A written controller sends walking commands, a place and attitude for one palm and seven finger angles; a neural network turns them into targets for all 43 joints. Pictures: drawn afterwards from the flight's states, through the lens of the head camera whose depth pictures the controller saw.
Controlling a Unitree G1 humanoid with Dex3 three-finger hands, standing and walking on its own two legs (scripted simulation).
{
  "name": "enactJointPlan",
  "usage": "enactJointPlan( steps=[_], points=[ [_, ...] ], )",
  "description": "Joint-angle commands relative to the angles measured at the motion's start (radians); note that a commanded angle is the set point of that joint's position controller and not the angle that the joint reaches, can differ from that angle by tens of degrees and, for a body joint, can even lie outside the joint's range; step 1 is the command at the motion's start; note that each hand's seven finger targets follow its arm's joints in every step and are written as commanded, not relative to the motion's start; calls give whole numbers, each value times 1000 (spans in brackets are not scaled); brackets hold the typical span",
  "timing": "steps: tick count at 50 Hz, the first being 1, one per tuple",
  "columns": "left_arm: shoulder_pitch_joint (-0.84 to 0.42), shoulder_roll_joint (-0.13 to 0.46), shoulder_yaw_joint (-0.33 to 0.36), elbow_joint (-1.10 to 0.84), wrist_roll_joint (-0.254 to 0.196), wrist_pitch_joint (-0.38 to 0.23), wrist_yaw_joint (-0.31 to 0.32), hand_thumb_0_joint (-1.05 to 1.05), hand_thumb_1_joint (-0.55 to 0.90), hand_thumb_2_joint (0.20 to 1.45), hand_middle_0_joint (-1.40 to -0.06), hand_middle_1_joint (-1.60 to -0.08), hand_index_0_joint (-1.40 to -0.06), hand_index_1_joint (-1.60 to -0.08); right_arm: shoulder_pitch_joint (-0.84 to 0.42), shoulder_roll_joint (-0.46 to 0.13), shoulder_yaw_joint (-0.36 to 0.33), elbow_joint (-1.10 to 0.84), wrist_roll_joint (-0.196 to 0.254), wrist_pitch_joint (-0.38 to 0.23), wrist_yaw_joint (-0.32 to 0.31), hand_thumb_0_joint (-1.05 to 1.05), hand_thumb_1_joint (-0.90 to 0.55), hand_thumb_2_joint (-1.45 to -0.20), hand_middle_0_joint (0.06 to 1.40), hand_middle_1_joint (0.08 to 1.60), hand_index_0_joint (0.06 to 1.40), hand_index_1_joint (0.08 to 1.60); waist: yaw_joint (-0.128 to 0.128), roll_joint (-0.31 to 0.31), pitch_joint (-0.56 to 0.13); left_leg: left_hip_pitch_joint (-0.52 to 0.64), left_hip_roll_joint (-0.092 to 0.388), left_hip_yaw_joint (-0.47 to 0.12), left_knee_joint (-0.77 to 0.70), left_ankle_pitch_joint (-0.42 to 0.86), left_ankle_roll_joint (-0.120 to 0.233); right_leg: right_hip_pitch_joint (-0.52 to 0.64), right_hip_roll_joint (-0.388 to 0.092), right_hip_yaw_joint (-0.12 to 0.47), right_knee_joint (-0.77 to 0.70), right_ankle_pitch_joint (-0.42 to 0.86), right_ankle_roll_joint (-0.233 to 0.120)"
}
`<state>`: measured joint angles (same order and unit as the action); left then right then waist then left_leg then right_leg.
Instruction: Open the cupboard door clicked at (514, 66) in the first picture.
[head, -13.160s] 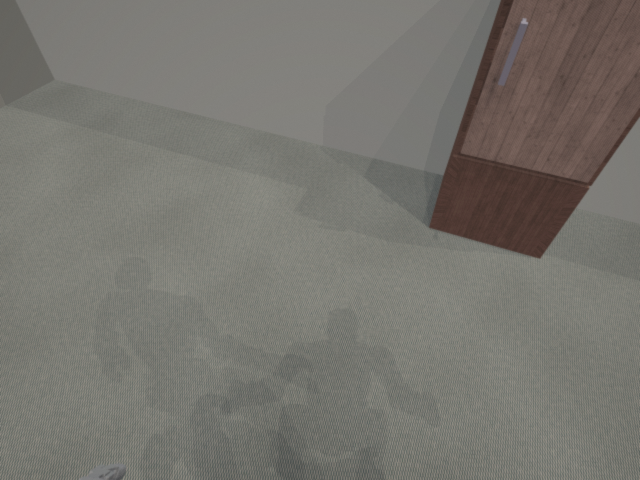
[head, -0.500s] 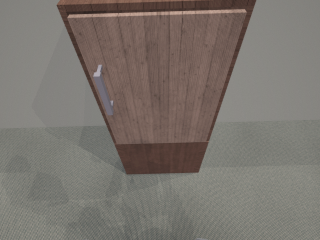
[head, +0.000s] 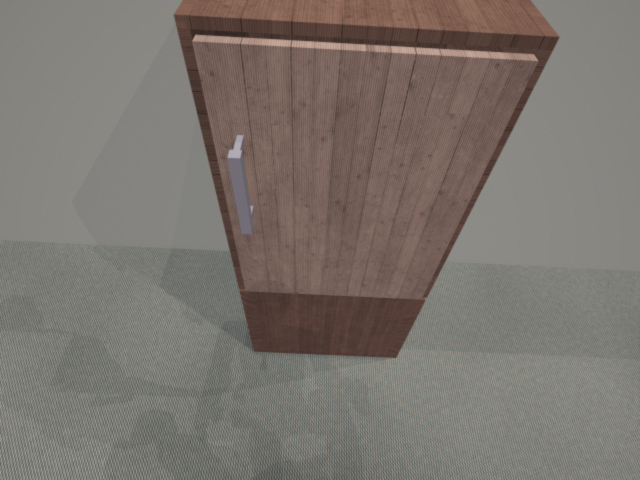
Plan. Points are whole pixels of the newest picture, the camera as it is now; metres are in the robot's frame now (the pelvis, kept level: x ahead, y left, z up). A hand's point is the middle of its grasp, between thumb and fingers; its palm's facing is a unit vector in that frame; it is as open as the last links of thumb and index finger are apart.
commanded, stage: come to a stop and stand still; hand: left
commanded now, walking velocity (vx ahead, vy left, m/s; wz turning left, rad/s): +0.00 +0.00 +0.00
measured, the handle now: (243, 187) +0.52 +0.18 +0.03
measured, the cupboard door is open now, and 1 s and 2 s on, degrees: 0 0 0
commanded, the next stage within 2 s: look again from close up in 0.66 s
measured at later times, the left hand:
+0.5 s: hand out of the picture -0.03 +0.13 -0.17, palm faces +0.02 -0.99 -0.16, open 7.4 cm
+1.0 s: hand out of the picture -0.01 +0.13 -0.18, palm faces +0.03 -0.98 -0.18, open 7.3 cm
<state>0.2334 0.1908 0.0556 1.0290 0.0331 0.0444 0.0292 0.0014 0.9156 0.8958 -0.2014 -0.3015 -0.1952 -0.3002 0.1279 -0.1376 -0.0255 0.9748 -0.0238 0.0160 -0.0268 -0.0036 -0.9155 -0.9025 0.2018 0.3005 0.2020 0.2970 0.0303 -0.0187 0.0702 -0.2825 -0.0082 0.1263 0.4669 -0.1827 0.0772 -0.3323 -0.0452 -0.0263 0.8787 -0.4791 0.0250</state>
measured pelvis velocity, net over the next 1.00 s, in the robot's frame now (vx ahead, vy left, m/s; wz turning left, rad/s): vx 0.00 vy -0.02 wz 0.01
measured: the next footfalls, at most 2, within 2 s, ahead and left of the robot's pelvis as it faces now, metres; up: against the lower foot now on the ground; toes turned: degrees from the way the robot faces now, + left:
right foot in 0.12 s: +0.03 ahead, -0.13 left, +0.00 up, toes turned +0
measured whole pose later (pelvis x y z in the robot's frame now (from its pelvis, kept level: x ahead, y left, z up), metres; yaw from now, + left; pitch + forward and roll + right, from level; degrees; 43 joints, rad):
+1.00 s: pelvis +0.00 -0.02 -0.01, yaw +1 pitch +0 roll -1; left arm 0.34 0.10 -0.01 1.08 0.02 -0.03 0.05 0.01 0.91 0.90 -0.20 -0.30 -0.20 -0.30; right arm 0.33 -0.14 0.00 1.08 -0.02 -0.01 -0.02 0.02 -0.93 -0.90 0.20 0.30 0.20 0.30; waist -0.02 0.03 0.01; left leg -0.34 0.02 0.09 0.59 -0.24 0.03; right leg -0.15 -0.01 -0.07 0.54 -0.38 0.00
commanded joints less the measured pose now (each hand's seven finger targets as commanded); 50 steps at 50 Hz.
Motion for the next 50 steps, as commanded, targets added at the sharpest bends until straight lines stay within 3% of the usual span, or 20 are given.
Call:
enactJointPlan(
  steps=[1, 2, 4, 5, 6, 7, 8, 9, 12, 15, 25, 36, 37, 38, 39, 40, 41, 43, 47, 50],
  points=[
    [83, 22, -15, -26, -7, -14, 7, 0, 900, 900, -200, -300, -200, -300, 99, -163, -43, -4, 3, -11, -5, 0, -900, -900, 200, 300, 200, 300, -38, 131, -121, 172, 264, -262, -212, 126, 93, 27, -10, -15, -217, 12, 2],
    [91, 30, -16, -17, -6, -19, 7, 0, 900, 900, -200, -300, -200, -300, 111, -158, -42, 4, 5, -13, -4, 0, -900, -900, 200, 300, 200, 300, -38, 119, -114, 167, 249, -259, -197, 158, 80, 58, -8, -16, -307, 55, -2],
    [160, 42, -18, 16, -7, -31, 12, 0, 900, 900, -200, -300, -200, -300, 103, -141, -38, 17, 15, -15, 0, 0, -900, -900, 200, 300, 200, 300, -13, 61, -124, 125, 195, -209, -151, 68, 16, 171, -23, -3, -526, 229, -10],
    [155, 64, -18, 23, -5, -39, 16, 0, 900, 900, -200, -300, -200, -300, 110, -112, -35, 19, 20, -16, 4, 0, -900, -900, 200, 300, 200, 300, -30, 7, -87, 76, 144, -173, -127, 11, -33, 174, -80, 88, -566, 267, -39],
    [130, 84, -20, 19, -8, -44, 15, 0, 900, 900, -200, -300, -200, -300, 116, -93, -27, 22, 20, -15, 8, 0, -900, -900, 200, 300, 200, 300, -45, -29, -61, 92, 107, -143, -120, -18, -62, 117, -137, 130, -578, 253, -70],
    [101, 94, -19, 18, -10, -48, 12, 0, 900, 900, -200, -300, -200, -300, 118, -92, -26, 28, 17, -14, 12, 0, -900, -900, 200, 300, 200, 300, -56, -53, -60, 133, 99, -131, -115, 10, -69, 66, -134, 124, -567, 254, -70],
    [80, 87, -21, 15, -10, -53, 12, 0, 900, 900, -200, -300, -200, -300, 128, -93, -28, 41, 12, -12, 11, 0, -900, -900, 200, 300, 200, 300, -60, -116, -51, 153, 107, -123, -102, 21, -66, 39, -121, 121, -577, 220, -62],
    [74, 74, -26, 18, -12, -53, 11, 0, 900, 900, -200, -300, -200, -300, 137, -104, -25, 54, 12, -11, 11, 0, -900, -900, 200, 300, 200, 300, -63, -121, -31, 169, 110, -125, -106, 12, -64, 7, -114, 117, -592, 163, -59],
    [87, 66, -30, 34, -13, -46, 10, 0, 900, 900, -200, -300, -200, -300, 163, -103, -14, 93, 12, -10, 10, 0, -900, -900, 200, 300, 200, 300, -59, -31, 29, 143, 117, -141, -150, -54, -62, -14, -84, 99, -603, 79, -50],
    [123, 56, -30, 54, -15, -42, 10, 0, 900, 900, -200, -300, -200, -300, 183, -98, -8, 115, 9, -9, 7, 0, -900, -900, 200, 300, 200, 300, -49, 15, 50, 97, 117, -158, -189, -134, -64, 2, -70, 91, -600, 48, -48],
    [171, 14, -33, 81, -22, -46, 12, 0, 900, 900, -200, -300, -200, -300, 276, -57, 1, 166, 7, -16, -4, 0, -900, -900, 200, 300, 200, 300, -40, 31, 36, 76, 117, -158, -183, -99, -67, 43, -62, 74, -582, 109, -58],
    [203, -24, -38, 90, -22, -54, 18, 0, 900, 900, -200, -300, -200, -300, 304, -24, -1, 180, 11, -20, -9, 0, -900, -900, 200, 300, 200, 300, -42, 1, 49, 86, 119, -136, -140, -32, -66, 33, -58, 78, -580, 156, -60],
    [205, -23, -38, 90, -22, -54, 19, 0, 900, 900, -200, -300, -200, -300, 300, -22, -2, 180, 12, -21, -10, 0, -900, -900, 200, 300, 200, 300, -43, 13, 44, 94, 122, -137, -138, -19, -64, 38, -56, 75, -576, 172, -60],
    [235, 8, -56, 90, 4, -90, 45, 0, 900, 900, -200, -300, -200, -300, 166, -74, 11, 94, 9, -44, 8, 0, -900, -900, 200, 300, 200, 300, 3, -8, 96, -33, 118, -127, 100, 65, -80, 33, -93, 127, -587, 471, -56],
    [172, 47, -49, 36, -8, -97, 38, 0, 900, 900, -200, -300, -200, -300, 239, -31, 6, 71, 9, -33, 18, 0, -900, -900, 200, 300, 200, 300, -79, -6, 28, -2, 96, -118, 100, -102, -74, -7, -138, 141, -622, 155, -91],
    [129, 34, -50, 14, -11, -99, 34, 0, 900, 900, -200, -300, -200, -300, 269, -34, 7, 80, 2, -25, 21, 0, -900, -900, 200, 300, 200, 300, -97, -6, 24, -3, 81, -110, 119, -104, -71, -32, -109, 135, -604, 32, -111],
    [126, 25, -48, -1, -14, -101, 32, 0, 900, 900, -200, -300, -200, -300, 291, -30, 7, 75, 1, -30, 21, 0, -900, -900, 200, 300, 200, 300, -99, 27, -6, 4, 83, -112, 108, -61, -65, -16, -98, 123, -567, 79, -122],
    [146, 19, -46, -3, -17, -103, 30, 0, 900, 900, -200, -300, -200, -300, 295, -32, 16, 67, 2, -43, 17, 0, -900, -900, 200, 300, 200, 300, -76, 91, -53, 36, 95, -131, 60, 28, -49, 40, -66, 84, -484, 201, -117],
    [175, -5, -52, 13, -15, -86, 28, 0, 900, 900, -200, -300, -200, -300, 247, -61, 17, 52, 5, -46, 8, 0, -900, -900, 200, 300, 200, 300, -42, 25, 25, -26, 115, -173, -8, 16, -19, 61, -29, 52, -456, 203, -90],
    [175, 9, -50, 12, -17, -80, 27, 0, 900, 900, -200, -300, -200, -300, 232, -88, 17, 53, 8, -47, 7, 0, -900, -900, 200, 300, 200, 300, -37, 2, 15, 2, 118, -172, -23, 38, -19, 74, -28, 50, -450, 209, -79]
  ],
)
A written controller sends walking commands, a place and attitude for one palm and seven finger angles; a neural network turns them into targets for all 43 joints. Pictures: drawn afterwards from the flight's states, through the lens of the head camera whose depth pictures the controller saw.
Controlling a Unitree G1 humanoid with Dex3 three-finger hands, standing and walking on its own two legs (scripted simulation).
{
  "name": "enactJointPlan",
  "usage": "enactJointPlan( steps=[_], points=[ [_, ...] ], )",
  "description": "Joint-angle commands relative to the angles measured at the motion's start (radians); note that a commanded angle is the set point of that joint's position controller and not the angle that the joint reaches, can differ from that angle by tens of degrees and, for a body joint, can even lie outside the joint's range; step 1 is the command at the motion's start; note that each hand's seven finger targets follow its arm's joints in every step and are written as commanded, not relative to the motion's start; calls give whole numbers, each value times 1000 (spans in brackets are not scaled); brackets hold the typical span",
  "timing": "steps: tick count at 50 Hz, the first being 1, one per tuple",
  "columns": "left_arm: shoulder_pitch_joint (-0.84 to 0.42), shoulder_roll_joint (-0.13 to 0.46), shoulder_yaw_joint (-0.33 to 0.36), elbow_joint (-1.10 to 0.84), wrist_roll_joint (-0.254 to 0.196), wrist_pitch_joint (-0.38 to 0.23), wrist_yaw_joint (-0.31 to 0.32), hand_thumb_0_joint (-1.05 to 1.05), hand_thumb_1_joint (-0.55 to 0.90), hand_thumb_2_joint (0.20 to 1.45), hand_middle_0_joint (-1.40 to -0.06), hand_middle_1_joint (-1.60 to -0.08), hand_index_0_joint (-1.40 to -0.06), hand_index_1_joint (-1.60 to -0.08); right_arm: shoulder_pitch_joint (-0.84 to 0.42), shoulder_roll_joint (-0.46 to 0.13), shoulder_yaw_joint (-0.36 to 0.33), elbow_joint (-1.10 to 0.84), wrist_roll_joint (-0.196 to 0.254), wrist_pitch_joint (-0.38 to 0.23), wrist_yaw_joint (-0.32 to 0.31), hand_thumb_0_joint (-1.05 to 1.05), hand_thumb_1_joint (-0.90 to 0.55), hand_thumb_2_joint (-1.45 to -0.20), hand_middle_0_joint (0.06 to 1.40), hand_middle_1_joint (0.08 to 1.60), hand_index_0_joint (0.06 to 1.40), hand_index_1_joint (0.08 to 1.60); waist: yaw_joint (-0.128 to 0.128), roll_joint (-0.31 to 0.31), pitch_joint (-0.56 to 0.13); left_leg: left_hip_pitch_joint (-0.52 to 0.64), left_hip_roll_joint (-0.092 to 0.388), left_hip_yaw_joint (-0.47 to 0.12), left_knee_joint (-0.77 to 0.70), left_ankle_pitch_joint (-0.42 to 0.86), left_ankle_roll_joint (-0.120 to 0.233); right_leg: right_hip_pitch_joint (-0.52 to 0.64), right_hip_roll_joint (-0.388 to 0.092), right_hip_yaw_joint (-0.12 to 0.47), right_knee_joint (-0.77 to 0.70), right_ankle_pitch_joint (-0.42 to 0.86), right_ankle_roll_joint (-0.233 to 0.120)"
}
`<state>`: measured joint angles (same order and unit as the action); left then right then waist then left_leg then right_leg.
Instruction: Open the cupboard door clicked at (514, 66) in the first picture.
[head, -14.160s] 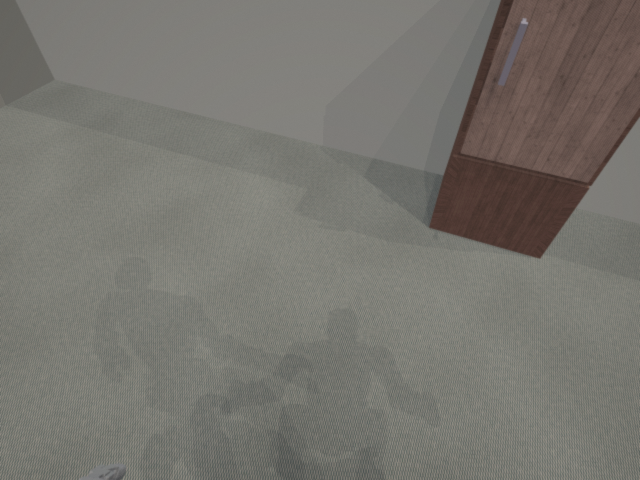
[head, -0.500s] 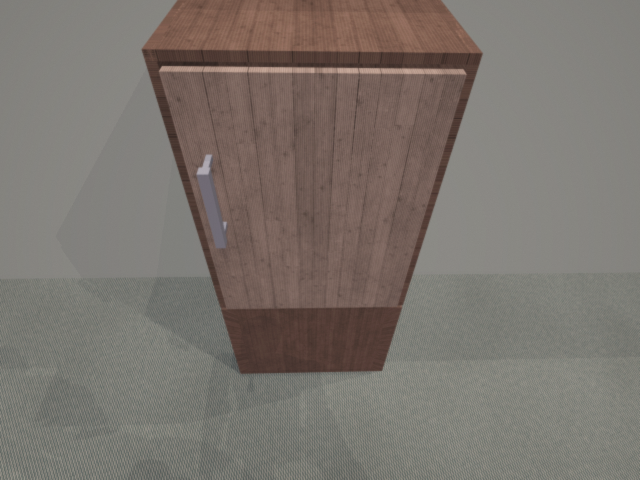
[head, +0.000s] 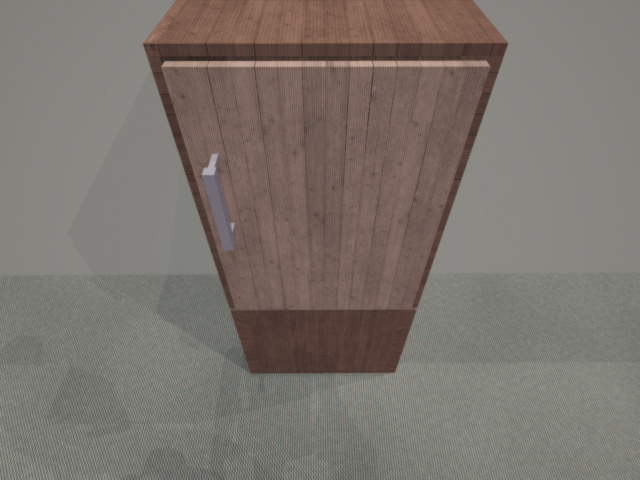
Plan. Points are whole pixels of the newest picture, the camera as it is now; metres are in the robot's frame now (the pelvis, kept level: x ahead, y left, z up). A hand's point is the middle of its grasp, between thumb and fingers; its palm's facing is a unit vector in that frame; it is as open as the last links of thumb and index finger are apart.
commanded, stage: look again from close up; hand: left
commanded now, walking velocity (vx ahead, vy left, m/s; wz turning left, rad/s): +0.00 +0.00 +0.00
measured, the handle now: (222, 204) +0.52 +0.19 +0.04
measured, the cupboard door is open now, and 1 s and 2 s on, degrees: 0 0 0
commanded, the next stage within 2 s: raise the hand with hooked fingers in 0.28 s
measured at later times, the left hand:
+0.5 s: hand (176, 479) +0.15 +0.19 -0.08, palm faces +0.20 -0.96 -0.20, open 7.4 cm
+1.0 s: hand (162, 426) +0.19 +0.21 -0.02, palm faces +0.06 -1.00 -0.08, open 9.8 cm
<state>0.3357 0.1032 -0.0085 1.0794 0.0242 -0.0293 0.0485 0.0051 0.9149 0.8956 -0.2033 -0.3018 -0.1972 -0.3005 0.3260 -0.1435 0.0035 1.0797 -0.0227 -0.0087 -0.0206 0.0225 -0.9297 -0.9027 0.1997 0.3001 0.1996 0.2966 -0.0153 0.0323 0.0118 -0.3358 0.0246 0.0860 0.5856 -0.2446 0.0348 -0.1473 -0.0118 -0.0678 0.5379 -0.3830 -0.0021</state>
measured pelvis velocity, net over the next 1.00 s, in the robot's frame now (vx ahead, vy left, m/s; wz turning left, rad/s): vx -0.02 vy -0.03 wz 0.05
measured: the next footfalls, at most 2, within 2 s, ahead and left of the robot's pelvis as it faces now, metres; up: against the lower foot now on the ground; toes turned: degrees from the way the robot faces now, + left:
none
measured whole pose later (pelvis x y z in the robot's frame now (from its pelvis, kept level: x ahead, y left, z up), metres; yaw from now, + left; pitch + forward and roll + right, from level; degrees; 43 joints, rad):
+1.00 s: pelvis -0.02 -0.03 -0.07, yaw +3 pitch +12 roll -3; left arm 0.29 0.29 0.25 0.15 -0.32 -0.46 -0.38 0.01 0.38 0.67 -0.24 -0.64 -0.23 -0.64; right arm 0.22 -0.24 0.02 0.60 0.03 -0.22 -0.09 0.01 -0.90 -0.90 0.20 0.30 0.20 0.30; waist 0.02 0.03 -0.12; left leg -0.91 0.05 -0.03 1.12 -0.42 -0.01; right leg -0.75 0.04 -0.15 1.09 -0.56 -0.07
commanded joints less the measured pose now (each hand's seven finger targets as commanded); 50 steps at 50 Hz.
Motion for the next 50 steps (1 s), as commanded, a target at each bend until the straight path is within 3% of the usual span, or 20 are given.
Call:
enactJointPlan(
  steps=[1, 9, 18, 19, 20, 21, 22, 23, 24, 26, 28, 30, 31, 33, 37, 39, 42, 44, 47, 50],
  points=[
    [71, 103, 15, -39, -8, -4, 7, 0, 900, 900, -200, -300, -200, -300, 30, -88, -13, -52, 7, -22, 0, 0, -900, -900, 200, 300, 200, 300, 10, -43, 67, 64, 86, -130, -147, 102, 24, -106, -64, 88, -109, 112, -49],
    [50, 157, 19, -46, -8, -1, 5, 0, 900, 900, -200, -300, -200, -300, -21, -122, -12, -38, 10, -28, -5, 0, -900, -900, 200, 300, 200, 300, 17, -52, 6, 147, 86, -104, -129, 283, 22, -45, -83, 90, -109, 290, -34],
    [21, 200, 22, -49, -7, 4, 0, 0, 900, 900, -200, -300, -200, -300, -83, -159, -17, -30, 12, -27, -7, 0, -900, -900, 200, 300, 200, 300, 22, -24, 2, 183, 94, -96, -142, 306, 21, -39, -93, 95, -135, 317, -28],
    [71, 165, 14, -39, 8, -9, 35, 0, 900, 900, -200, -300, -200, -300, -108, -168, -22, -98, 15, -25, -4, 0, -900, -900, 200, 300, 200, 300, 20, -5, 74, 152, 108, -86, 44, 470, 1, -137, -118, 159, -156, 568, -5],
    [-659, 456, 212, -1628, -178, -204, 47, 0, 877, 890, -202, -315, -202, -315, -45, -311, -69, -416, 63, -167, -27, 0, -900, -900, 200, 300, 200, 300, -84, 192, -472, 474, 16, -126, -84, 593, -6, -115, -33, 12, -14, 620, -35],
    [-145, 340, 155, -1378, -103, -161, 82, 0, 853, 880, -203, -330, -203, -330, -104, -212, -20, -372, 52, -278, -63, 0, -900, -900, 200, 300, 200, 300, 17, 365, -465, 670, 107, -201, -185, 710, -9, -231, 13, -13, 156, 248, -32],
    [132, 129, 30, -1215, -129, -30, 102, 0, 830, 870, -205, -345, -205, -345, -109, -175, -39, -364, 70, -295, -58, 0, -900, -900, 200, 300, 200, 300, -4, 296, -347, 488, 77, -190, -217, 603, -66, -267, 14, -13, 246, 52, -21],
    [92, 1, -34, -1153, -164, -17, 79, 0, 807, 860, -207, -360, -207, -360, -86, -166, -43, -359, 77, -292, -48, 0, -900, -900, 200, 300, 200, 300, -33, 123, -147, 359, 74, -168, -198, 515, -49, -327, 8, -11, 230, 38, -12],
    [-16, 72, 33, -1156, -170, -60, 65, 0, 783, 850, -208, -375, -208, -375, -115, -205, -68, -405, 60, -287, -42, 0, -900, -900, 200, 300, 200, 300, -41, 5, -28, 203, 67, -170, -135, 325, -34, -381, 6, -26, 155, -9, -9],
    [101, 87, 124, -970, -193, -182, -7, 0, 737, 830, -212, -405, -212, -405, -145, -225, -77, -465, 39, -264, -38, 0, -900, -900, 200, 300, 200, 300, -18, -213, 5, -46, 10, -135, 15, -7, -34, -442, 20, -51, 43, 0, -13],
    [227, 100, 187, -869, -220, -338, -122, 0, 690, 810, -215, -435, -215, -435, -168, -226, -79, -513, 28, -252, -17, 0, -900, -900, 200, 300, 200, 300, 37, -189, -110, -155, -18, -101, 154, 66, -37, -478, 22, -33, 165, 120, -24],
    [159, 110, 184, -856, -258, -510, -259, 0, 643, 790, -218, -465, -218, -465, -224, -228, -90, -551, 25, -251, -3, 0, -900, -900, 200, 300, 200, 300, 50, -282, -121, -361, -29, -85, 277, -51, -45, -579, 12, 24, 269, 2, -18],
    [145, 147, 209, -850, -267, -580, -326, 0, 620, 780, -220, -480, -220, -480, -235, -229, -97, -576, 32, -256, 5, 0, -900, -900, 200, 300, 200, 300, 55, -229, -151, -419, -32, -80, 331, -83, -46, -601, 3, 68, 301, -40, -21],
    [149, 220, 272, -896, -299, -577, -385, 0, 573, 760, -223, -510, -223, -510, -242, -237, -98, -659, 52, -242, 12, 0, -900, -900, 200, 300, 200, 300, 86, -61, -212, -434, -42, -56, 360, -117, -37, -566, -10, 127, 302, -115, -31],
    [-83, 316, 336, -1144, -362, -500, -362, 0, 480, 720, -230, -570, -230, -570, -220, -222, -80, -732, 67, -224, -30, 0, -900, -900, 200, 300, 200, 300, 42, -38, -271, -479, -34, -62, 421, -221, -14, -560, -24, 251, 215, -349, 4],
    [-149, 321, 334, -1258, -353, -526, -330, 0, 433, 700, -233, -600, -233, -600, -180, -210, -74, -718, 63, -229, -46, 0, -900, -900, 200, 300, 200, 300, 12, 24, -281, -428, -15, -76, 430, -198, -4, -589, -15, 243, 207, -328, 3],
    [-251, 326, 284, -1316, -341, -573, -331, 0, 363, 670, -238, -645, -238, -645, -146, -215, -57, -671, 52, -251, -70, 0, -900, -900, 200, 300, 200, 300, -47, -1, -261, -431, 1, -103, 464, -163, 6, -622, -5, 236, 221, -242, 13],
    [-226, 321, 269, -1240, -345, -562, -368, 0, 317, 650, -242, -675, -242, -675, -135, -224, -49, -639, 54, -267, -79, 0, -900, -900, 200, 300, 200, 300, -53, 24, -246, -433, 4, -112, 459, -146, 7, -623, -1, 218, 233, -182, 12],
    [-184, 354, 318, -1098, -369, -481, -432, 0, 247, 620, -247, -720, -247, -720, -129, -238, -44, -614, 63, -271, -85, 0, -900, -900, 200, 300, 200, 300, -30, 19, -256, -434, 1, -122, 449, -99, 7, -570, -5, 223, 230, -87, 32],
    [-119, 381, 393, -1068, -398, -396, -460, 0, 177, 590, -252, -765, -252, -765, -130, -237, -48, -621, 65, -264, -81, 0, -900, -900, 200, 300, 200, 300, 21, 3, -351, -384, -4, -125, 401, -6, 4, -449, -18, 201, 237, 90, 42]
  ],
)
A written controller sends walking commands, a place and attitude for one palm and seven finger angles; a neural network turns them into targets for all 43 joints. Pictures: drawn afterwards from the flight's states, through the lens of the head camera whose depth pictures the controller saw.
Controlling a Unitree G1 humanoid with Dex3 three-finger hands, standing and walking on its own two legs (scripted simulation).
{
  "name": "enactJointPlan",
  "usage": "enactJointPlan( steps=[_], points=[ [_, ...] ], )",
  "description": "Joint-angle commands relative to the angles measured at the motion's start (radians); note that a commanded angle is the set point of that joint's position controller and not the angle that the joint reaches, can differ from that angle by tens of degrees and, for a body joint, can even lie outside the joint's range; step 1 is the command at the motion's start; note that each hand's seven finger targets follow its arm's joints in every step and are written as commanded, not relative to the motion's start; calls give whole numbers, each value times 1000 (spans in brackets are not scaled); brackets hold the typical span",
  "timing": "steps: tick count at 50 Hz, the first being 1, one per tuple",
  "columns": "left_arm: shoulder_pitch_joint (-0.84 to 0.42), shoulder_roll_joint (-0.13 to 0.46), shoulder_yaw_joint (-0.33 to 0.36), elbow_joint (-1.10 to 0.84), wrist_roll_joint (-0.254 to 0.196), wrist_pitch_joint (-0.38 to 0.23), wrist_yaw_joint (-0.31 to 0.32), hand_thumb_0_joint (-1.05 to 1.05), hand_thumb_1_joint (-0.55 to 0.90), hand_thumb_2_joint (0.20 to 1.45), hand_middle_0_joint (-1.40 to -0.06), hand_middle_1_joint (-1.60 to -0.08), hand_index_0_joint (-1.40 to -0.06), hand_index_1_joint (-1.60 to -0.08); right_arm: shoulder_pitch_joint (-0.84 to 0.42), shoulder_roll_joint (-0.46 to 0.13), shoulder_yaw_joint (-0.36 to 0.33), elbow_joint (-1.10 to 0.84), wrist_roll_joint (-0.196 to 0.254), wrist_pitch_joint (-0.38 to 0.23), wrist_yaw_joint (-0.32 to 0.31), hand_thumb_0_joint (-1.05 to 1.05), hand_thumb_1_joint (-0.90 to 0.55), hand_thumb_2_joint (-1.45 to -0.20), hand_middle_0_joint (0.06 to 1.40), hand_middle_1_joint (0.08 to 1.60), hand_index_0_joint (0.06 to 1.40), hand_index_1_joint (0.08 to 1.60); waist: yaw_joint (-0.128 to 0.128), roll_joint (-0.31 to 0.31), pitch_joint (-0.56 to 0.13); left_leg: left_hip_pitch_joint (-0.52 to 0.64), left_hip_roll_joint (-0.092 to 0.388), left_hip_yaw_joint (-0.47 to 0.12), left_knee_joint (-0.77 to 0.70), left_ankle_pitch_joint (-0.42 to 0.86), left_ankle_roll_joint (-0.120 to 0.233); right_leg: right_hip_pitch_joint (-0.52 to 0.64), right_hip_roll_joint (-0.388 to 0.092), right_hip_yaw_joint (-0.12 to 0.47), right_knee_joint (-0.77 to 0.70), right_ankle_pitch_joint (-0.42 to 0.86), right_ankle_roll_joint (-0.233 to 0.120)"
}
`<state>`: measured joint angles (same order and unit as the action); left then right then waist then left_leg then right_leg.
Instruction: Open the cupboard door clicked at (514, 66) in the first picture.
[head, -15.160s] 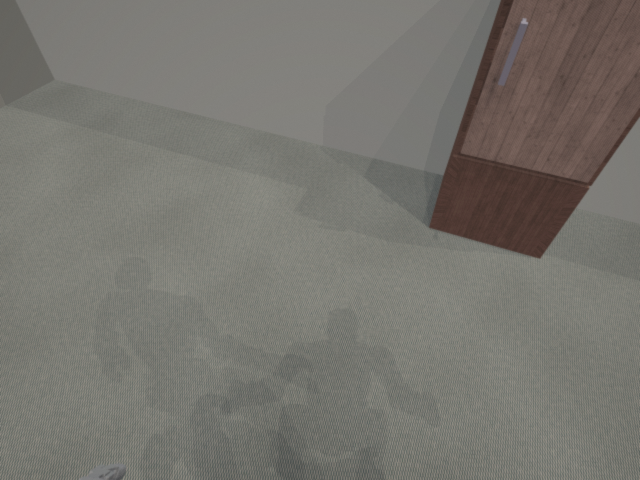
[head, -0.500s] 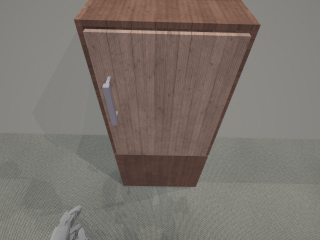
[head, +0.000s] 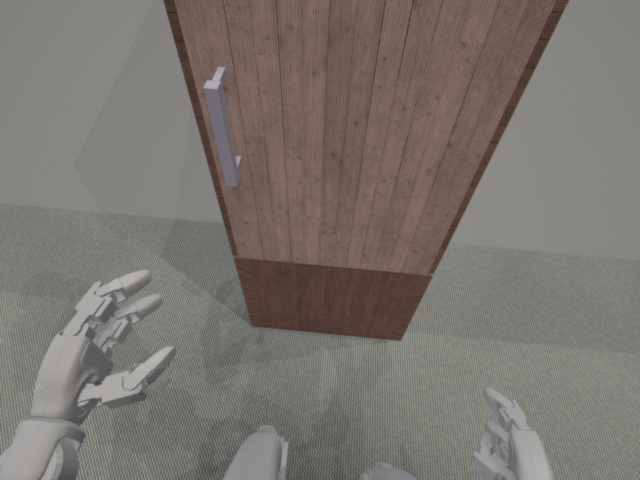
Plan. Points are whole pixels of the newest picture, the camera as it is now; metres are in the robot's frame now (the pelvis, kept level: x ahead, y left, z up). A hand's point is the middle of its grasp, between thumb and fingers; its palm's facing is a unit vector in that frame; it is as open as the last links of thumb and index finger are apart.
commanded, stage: raise the hand with hooked fingers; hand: left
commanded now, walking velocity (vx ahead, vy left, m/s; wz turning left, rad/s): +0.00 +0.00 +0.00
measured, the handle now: (226, 131) +0.55 +0.19 +0.11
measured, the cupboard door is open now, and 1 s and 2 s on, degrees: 0 0 0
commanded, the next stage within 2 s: move the hooked fingers beside the handle in 1.48 s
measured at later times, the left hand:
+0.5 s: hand (88, 310) +0.27 +0.28 +0.08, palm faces +0.01 -1.00 -0.05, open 12.7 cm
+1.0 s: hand (45, 259) +0.30 +0.32 +0.13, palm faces +0.02 -1.00 -0.05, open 14.0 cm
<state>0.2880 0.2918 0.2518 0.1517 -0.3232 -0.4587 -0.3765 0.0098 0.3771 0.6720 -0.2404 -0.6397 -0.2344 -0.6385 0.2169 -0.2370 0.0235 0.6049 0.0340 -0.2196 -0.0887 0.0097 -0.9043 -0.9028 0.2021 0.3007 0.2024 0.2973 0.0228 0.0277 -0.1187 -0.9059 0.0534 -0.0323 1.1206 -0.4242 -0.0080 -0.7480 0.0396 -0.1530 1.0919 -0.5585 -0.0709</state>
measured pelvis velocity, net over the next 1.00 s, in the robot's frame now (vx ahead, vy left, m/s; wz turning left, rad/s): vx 0.01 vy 0.05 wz -0.01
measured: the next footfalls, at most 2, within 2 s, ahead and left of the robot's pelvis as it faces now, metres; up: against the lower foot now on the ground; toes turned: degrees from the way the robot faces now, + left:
none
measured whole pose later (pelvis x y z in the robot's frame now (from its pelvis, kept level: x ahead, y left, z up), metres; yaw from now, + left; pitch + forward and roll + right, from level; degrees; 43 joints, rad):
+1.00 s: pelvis +0.01 +0.05 +0.05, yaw -1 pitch +7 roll -3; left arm -0.05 0.44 0.41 0.38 -0.34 -0.23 -0.47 -0.01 -0.49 0.30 -0.30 -1.20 -0.30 -1.20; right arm 0.29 -0.28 0.06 0.57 0.05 -0.17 -0.09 0.01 -0.90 -0.90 0.21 0.30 0.21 0.30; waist 0.00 0.03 -0.06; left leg -0.65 0.01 0.03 0.84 -0.32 0.06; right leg -0.50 0.01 -0.09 0.78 -0.41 -0.01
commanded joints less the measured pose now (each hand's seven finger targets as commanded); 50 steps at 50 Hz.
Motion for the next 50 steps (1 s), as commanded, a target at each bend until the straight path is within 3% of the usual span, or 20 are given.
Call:
enactJointPlan(
  steps=[1, 2, 5, 7, 11, 13, 16, 22, 26, 27, 29, 31, 36, 42, 47, 49, 50],
  points=[
    [-58, 185, 142, -145, -56, 51, -34, 0, 153, 580, -253, -780, -253, -780, -21, -141, -70, -151, 8, -49, -9, 0, -900, -900, 200, 300, 200, 300, -11, -16, -241, 208, -34, -7, -154, 208, 47, 177, -67, 266, -308, 330, 115],
    [-35, 182, 163, -121, -67, 67, -36, 0, 130, 570, -255, -795, -255, -795, -27, -137, -72, -154, 6, -46, -5, 0, -900, -900, 200, 300, 200, 300, 5, -22, -245, 221, -35, -12, -162, 239, 45, 191, -61, 256, -295, 395, 119],
    [-21, 156, 157, -178, -63, 46, -7, 0, 60, 540, -260, -840, -260, -840, -17, -130, -78, -155, -1, -46, 12, 0, -900, -900, 200, 300, 200, 300, 8, -12, -252, 298, -38, -6, -212, 303, 45, 176, -37, 173, -265, 480, 95],
    [-24, 162, 163, -160, -58, 31, 5, 0, 13, 520, -263, -870, -263, -870, -16, -136, -83, -158, -7, -43, 17, 0, -900, -900, 200, 300, 200, 300, 7, -45, -224, 303, -39, -7, -217, 311, 45, 148, -22, 150, -251, 469, 85],
    [-41, 151, 149, -150, -52, 3, 10, 0, -80, 480, -270, -930, -270, -930, 3, -150, -87, -159, -5, -41, 24, 0, -900, -900, 200, 300, 200, 300, -13, -26, -213, 327, -39, -3, -239, 271, 43, 90, -10, 115, -252, 361, 69],
    [-78, 167, 141, -207, -50, -4, 4, 0, -127, 460, -273, -960, -273, -960, 11, -159, -84, -172, -4, -41, 25, 0, -900, -900, 200, 300, 200, 300, -8, 38, -247, 379, -35, -9, -254, 293, 41, 84, -3, 101, -243, 351, 55],
    [-97, 180, 142, -229, -46, 3, 15, 0, -197, 430, -278, -1005, -278, -1005, 19, -163, -79, -173, -1, -41, 22, 0, -900, -900, 200, 300, 200, 300, -16, 54, -249, 420, -27, -24, -279, 283, 35, 71, 2, 86, -254, 311, 50],
    [-194, 224, 156, -217, -42, 46, 17, 0, -337, 370, -288, -1095, -288, -1095, 20, -177, -66, -182, 3, -24, 13, 0, -900, -900, 200, 300, 200, 300, -22, 79, -201, 459, -19, -58, -331, 236, 23, 64, 12, 71, -278, 260, 39],
    [-259, 218, 133, -210, -34, 83, 9, 0, -430, 330, -295, -1155, -295, -1155, 8, -175, -55, -191, 8, -18, 9, 0, -900, -900, 200, 300, 200, 300, -28, 131, -189, 514, -11, -86, -384, 169, 11, 52, 9, 64, -302, 220, 39],
    [-267, 238, 149, -184, -35, 98, 7, 0, -453, 320, -297, -1170, -297, -1170, 13, -181, -53, -195, 7, -14, 7, 0, -900, -900, 200, 300, 200, 300, -26, 98, -178, 503, -12, -91, -391, 159, 13, 66, 13, 64, -307, 223, 37],
    [-298, 241, 148, -166, -35, 117, -3, 0, -500, 300, -300, -1200, -300, -1200, 7, -179, -50, -197, 10, -10, 4, 0, -900, -900, 200, 300, 200, 300, -27, 108, -179, 515, -14, -87, -404, 146, 13, 75, 11, 65, -324, 220, 39],
    [-321, 260, 163, -132, -34, 134, -10, 0, -500, 300, -300, -1200, -300, -1200, 7, -182, -46, -198, 11, -6, 1, 0, -900, -900, 200, 300, 200, 300, -26, 79, -161, 512, -13, -96, -421, 125, 11, 83, 13, 61, -333, 214, 38],
    [-411, 288, 176, -106, -36, 150, -30, 0, -500, 300, -300, -1200, -300, -1200, 4, -182, -39, -200, 13, -3, -2, 0, -900, -900, 200, 300, 200, 300, -24, 109, -168, 556, -16, -99, -447, 119, 8, 100, 13, 63, -357, 215, 35],
    [-492, 352, 225, -28, -51, 160, -65, 0, -500, 300, -300, -1200, -300, -1200, 11, -193, -35, -188, 12, -3, -10, 0, -900, -900, 200, 300, 200, 300, -20, 72, -150, 546, -25, -86, -458, 122, 17, 145, 17, 74, -391, 227, 30],
    [-557, 392, 244, 17, -52, 171, -92, 0, -500, 300, -300, -1200, -300, -1200, 18, -196, -35, -182, 15, -6, -16, 0, -900, -900, 200, 300, 200, 300, -16, 107, -155, 561, -30, -74, -467, 116, 22, 164, 15, 83, -413, 222, 28],
    [-572, 408, 255, 33, -55, 172, -103, 0, -500, 300, -300, -1200, -300, -1200, 27, -198, -36, -179, 18, -7, -17, 0, -900, -900, 200, 300, 200, 300, -22, 85, -175, 571, -31, -66, -466, 136, 27, 174, 14, 85, -423, 233, 33],
    [-549, 383, 239, 60, -60, 177, -112, 0, -500, 300, -300, -1200, -300, -1200, 28, -196, -37, -179, 19, -8, -16, 0, -900, -900, 200, 300, 200, 300, -21, 71, -159, 558, -35, -57, -461, 141, 31, 178, 13, 88, -431, 235, 35]
  ],
)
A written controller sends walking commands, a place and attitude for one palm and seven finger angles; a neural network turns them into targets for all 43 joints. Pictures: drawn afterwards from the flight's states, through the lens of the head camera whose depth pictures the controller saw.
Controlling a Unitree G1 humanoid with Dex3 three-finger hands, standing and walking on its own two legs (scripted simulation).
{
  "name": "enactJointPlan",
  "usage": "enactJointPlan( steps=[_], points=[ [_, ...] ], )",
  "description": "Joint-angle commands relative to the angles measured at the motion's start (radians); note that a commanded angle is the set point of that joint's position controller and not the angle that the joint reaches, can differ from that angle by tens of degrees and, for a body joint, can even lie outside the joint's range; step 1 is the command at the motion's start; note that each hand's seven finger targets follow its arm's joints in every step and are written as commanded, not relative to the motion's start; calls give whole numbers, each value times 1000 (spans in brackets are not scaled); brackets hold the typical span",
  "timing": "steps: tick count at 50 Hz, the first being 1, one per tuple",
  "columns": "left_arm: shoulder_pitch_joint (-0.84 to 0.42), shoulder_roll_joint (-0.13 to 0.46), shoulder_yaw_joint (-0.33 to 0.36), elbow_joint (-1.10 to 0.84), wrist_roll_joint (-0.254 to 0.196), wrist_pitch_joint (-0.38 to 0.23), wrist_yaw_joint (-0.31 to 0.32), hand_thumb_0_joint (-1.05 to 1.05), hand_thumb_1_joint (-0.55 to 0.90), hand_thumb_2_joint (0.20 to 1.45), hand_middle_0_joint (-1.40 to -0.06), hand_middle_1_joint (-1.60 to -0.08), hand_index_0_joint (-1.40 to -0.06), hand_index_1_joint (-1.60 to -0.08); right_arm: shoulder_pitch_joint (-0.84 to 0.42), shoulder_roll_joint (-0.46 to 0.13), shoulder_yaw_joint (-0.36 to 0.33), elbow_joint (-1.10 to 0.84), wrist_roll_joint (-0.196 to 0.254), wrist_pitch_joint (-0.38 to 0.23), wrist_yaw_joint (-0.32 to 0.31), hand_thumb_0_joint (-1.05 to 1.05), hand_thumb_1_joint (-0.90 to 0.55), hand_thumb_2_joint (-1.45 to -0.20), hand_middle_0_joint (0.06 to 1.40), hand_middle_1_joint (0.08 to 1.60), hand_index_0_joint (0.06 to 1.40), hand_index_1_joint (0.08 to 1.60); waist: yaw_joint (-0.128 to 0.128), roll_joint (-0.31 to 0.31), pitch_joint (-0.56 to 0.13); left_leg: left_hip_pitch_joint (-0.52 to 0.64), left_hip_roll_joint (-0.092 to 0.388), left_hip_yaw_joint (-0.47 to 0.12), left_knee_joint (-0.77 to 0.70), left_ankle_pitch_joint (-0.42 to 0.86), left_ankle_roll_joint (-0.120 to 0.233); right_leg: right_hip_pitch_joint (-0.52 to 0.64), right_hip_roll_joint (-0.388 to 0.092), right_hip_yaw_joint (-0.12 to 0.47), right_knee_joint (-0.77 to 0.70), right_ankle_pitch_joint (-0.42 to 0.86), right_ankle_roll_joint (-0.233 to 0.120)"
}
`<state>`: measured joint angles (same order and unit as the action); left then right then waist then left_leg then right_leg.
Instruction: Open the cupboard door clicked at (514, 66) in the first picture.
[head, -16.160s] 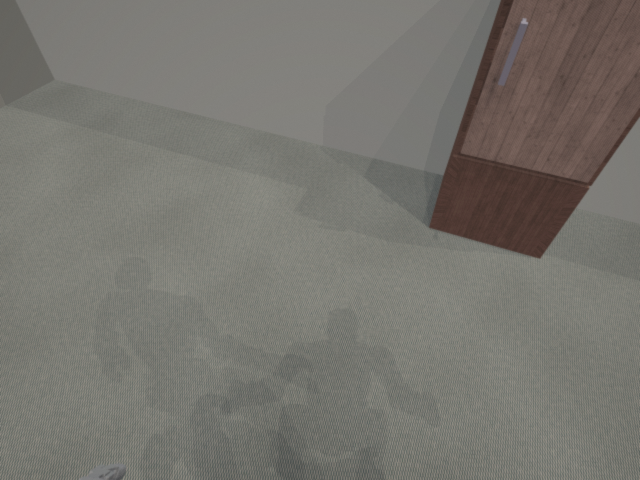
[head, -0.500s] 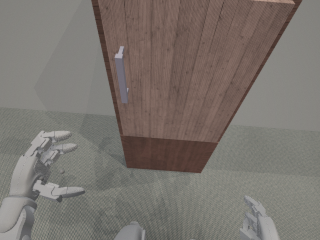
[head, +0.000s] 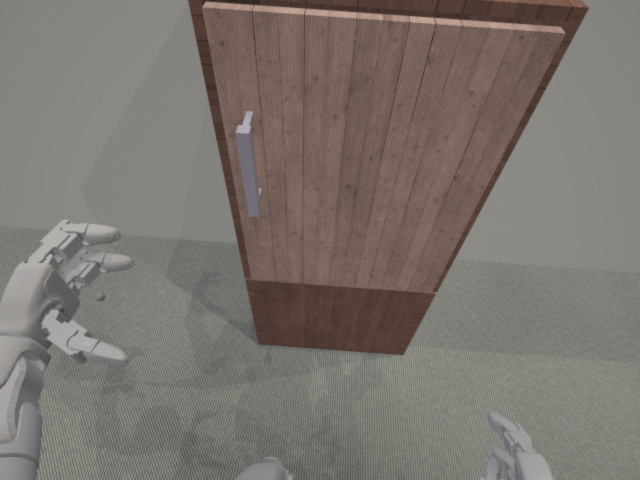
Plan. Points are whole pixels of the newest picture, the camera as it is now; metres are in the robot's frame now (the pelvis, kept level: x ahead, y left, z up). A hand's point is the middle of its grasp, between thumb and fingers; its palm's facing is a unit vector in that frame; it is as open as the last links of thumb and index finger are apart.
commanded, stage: raise the hand with hooked fingers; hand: left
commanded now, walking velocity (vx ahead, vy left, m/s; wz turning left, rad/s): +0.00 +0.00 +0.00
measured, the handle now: (251, 167) +0.54 +0.15 +0.06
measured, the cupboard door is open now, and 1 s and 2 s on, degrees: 0 0 0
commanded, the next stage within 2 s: move the hooked fingers beside the handle in 0.48 s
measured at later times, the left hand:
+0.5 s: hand (125, 295) +0.29 +0.25 +0.08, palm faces +0.02 -1.00 -0.03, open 14.0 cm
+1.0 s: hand (143, 259) +0.35 +0.25 +0.08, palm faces +0.00 -1.00 +0.00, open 14.0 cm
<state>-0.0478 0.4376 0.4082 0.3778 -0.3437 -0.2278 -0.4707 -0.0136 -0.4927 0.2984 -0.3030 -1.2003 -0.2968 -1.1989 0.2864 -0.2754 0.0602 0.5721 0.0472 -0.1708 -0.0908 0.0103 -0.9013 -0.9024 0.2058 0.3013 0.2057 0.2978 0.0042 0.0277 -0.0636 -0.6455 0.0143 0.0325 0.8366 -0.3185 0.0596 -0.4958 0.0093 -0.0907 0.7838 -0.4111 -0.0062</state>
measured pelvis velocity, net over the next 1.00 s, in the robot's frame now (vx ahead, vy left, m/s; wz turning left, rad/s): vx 0.00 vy -0.01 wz -0.02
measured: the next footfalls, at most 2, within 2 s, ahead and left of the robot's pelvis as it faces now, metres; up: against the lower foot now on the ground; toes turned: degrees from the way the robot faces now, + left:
none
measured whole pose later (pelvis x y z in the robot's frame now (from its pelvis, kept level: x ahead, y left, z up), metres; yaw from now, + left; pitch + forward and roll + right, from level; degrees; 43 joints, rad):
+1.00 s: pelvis +0.00 -0.01 +0.00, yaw -1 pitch +9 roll -3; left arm -0.26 0.44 0.40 0.59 -0.32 -0.26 -0.48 -0.01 -0.50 0.30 -0.30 -1.20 -0.30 -1.20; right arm 0.30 -0.28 0.05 0.58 0.05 -0.13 -0.08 0.01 -0.90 -0.90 0.20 0.30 0.20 0.30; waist -0.01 0.02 -0.08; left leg -0.70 0.03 0.03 0.87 -0.33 0.04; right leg -0.56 0.03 -0.08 0.82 -0.43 -0.02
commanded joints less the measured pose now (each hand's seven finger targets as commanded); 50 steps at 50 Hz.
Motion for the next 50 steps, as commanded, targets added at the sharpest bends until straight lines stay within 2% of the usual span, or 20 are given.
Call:
enactJointPlan(
  steps=[1, 6, 7, 11, 12, 22, 24, 25, 29, 31, 32, 34, 37, 38, 40, 42, 43, 44, 47, 50],
  points=[
    [-205, 225, 74, -160, -42, -53, -24, 0, -500, 300, -300, -1200, -300, -1200, -41, -158, -74, -147, 7, -59, -12, 0, -900, -900, 200, 300, 200, 300, 0, 71, -207, 293, 4, -120, -176, 46, -37, -74, 43, 24, -121, 95, -31],
    [-190, 239, 91, -158, -49, -56, -30, 0, -500, 300, -300, -1200, -300, -1200, -33, -160, -82, -151, 4, -60, 1, 0, -900, -900, 200, 300, 200, 300, 5, 66, -217, 277, -4, -94, -150, 91, -30, -61, 41, 38, -124, 131, -27],
    [-194, 255, 106, -157, -52, -59, -26, 0, -500, 300, -300, -1200, -300, -1200, -28, -162, -82, -151, 1, -59, 1, 0, -900, -900, 200, 300, 200, 300, 6, 25, -212, 255, -6, -87, -139, 105, -25, -43, 42, 46, -125, 143, -27],
    [-219, 256, 110, -185, -50, -80, -15, 0, -500, 300, -300, -1200, -300, -1200, -34, -155, -82, -153, 2, -56, 4, 0, -900, -900, 200, 300, 200, 300, 5, 84, -223, 259, -7, -77, -133, 92, -25, -52, 37, 57, -123, 131, -22],
    [-229, 270, 118, -199, -50, -88, -11, 0, -500, 300, -300, -1200, -300, -1200, -31, -157, -82, -151, -1, -56, 2, 0, -900, -900, 200, 300, 200, 300, 5, 56, -236, 253, -7, -75, -125, 103, -23, -34, 39, 62, -120, 140, -23],
    [-228, 246, 96, -179, -56, -79, -21, 0, -500, 300, -300, -1200, -300, -1200, -38, -149, -78, -148, 5, -50, -5, 0, -900, -900, 200, 300, 200, 300, 1, 49, -233, 226, -10, -61, -99, 123, -19, -16, 29, 90, -121, 181, -11],
    [-229, 250, 100, -191, -50, -87, -16, 0, -500, 300, -300, -1200, -300, -1200, -43, -145, -76, -146, 6, -51, -3, 0, -900, -900, 200, 300, 200, 300, 3, 91, -247, 251, -9, -64, -106, 136, -21, -25, 31, 81, -115, 195, -14],
    [-217, 248, 104, -177, -52, -86, -15, 0, -500, 300, -300, -1200, -300, -1200, -40, -146, -77, -147, 5, -51, -2, 0, -900, -900, 200, 300, 200, 300, 2, 55, -246, 246, -9, -67, -108, 128, -21, -27, 33, 76, -114, 188, -12],
    [-217, 234, 96, -137, -58, -75, -25, 0, -500, 300, -300, -1200, -300, -1200, -43, -148, -75, -146, 6, -46, -3, 0, -900, -900, 200, 300, 200, 300, -1, 24, -219, 211, -10, -62, -100, 118, -20, -30, 27, 88, -117, 189, -6],
    [-302, 236, 80, -124, -51, -75, -26, 0, -500, 300, -300, -1200, -300, -1200, -41, -152, -75, -138, 8, -43, -9, 0, -900, -900, 200, 300, 200, 300, -18, 27, -211, 210, -9, -66, -99, 90, -20, -58, 29, 85, -119, 155, -6],
    [-312, 245, 89, -122, -54, -79, -24, 0, -500, 300, -300, -1200, -300, -1200, -37, -152, -76, -135, 5, -43, -11, 0, -900, -900, 200, 300, 200, 300, -11, 17, -217, 207, -10, -64, -89, 106, -18, -40, 28, 94, -117, 170, -8],
    [-374, 239, 65, -99, -41, -82, -27, 0, -500, 300, -300, -1200, -300, -1200, -35, -152, -73, -127, 8, -41, -13, 0, -900, -900, 200, 300, 200, 300, -23, 56, -224, 216, -8, -67, -91, 96, -20, -63, 26, 89, -111, 159, -10],
    [-415, 275, 85, -67, -35, -92, -22, 0, -500, 300, -300, -1200, -300, -1200, -27, -157, -74, -117, 5, -36, -16, 0, -900, -900, 200, 300, 200, 300, -16, 49, -243, 210, -8, -71, -82, 97, -20, -53, 28, 96, -106, 150, -14],
    [-412, 259, 71, -57, -30, -92, -23, 0, -500, 300, -300, -1200, -300, -1200, -28, -153, -74, -121, 6, -35, -14, 0, -900, -900, 200, 300, 200, 300, -18, 39, -265, 213, -8, -68, -82, 101, -18, -49, 25, 97, -103, 160, -11],
    [-467, 267, 65, -22, -22, -91, -21, 0, -500, 300, -300, -1200, -300, -1200, -27, -155, -71, -114, 6, -29, -14, 0, -900, -900, 200, 300, 200, 300, -25, 61, -247, 204, -7, -72, -84, 82, -21, -70, 27, 90, -101, 139, -13],
    [-456, 297, 94, 0, -20, -95, -17, 0, -500, 300, -300, -1200, -300, -1200, -17, -159, -75, -114, 5, -21, -13, 0, -900, -900, 200, 300, 200, 300, -9, 39, -271, 204, -6, -74, -82, 101, -19, -47, 30, 89, -94, 152, -17],
    [-471, 271, 65, -12, -14, -96, -19, 0, -500, 300, -300, -1200, -300, -1200, -22, -155, -73, -123, 6, -21, -10, 0, -900, -900, 200, 300, 200, 300, -11, 83, -291, 223, -8, -72, -84, 114, -20, -57, 28, 86, -88, 170, -18],
    [-497, 255, 52, -11, -13, -97, -16, 0, -500, 300, -300, -1200, -300, -1200, -17, -153, -74, -119, 7, -19, -8, 0, -900, -900, 200, 300, 200, 300, -19, 81, -293, 243, -5, -77, -86, 121, -22, -70, 32, 75, -84, 178, -19],
    [-460, 278, 80, 9, -13, -98, -4, 0, -500, 300, -300, -1200, -300, -1200, -1, -159, -79, -120, 4, -10, -4, 0, -900, -900, 200, 300, 200, 300, -6, 59, -304, 241, -4, -80, -85, 142, -22, -59, 38, 67, -76, 195, -23],
    [-457, 260, 70, 23, -8, -94, 5, 0, -500, 300, -300, -1200, -300, -1200, 6, -160, -84, -126, 5, 2, 4, 0, -900, -900, 200, 300, 200, 300, -11, 46, -297, 241, -1, -80, -91, 144, -24, -77, 40, 57, -71, 203, -19]
  ],
)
